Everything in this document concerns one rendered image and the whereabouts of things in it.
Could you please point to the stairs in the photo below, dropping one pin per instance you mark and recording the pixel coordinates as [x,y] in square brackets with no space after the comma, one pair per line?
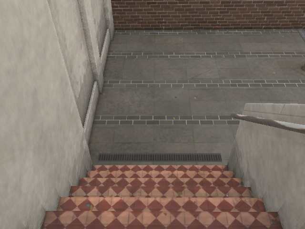
[160,197]

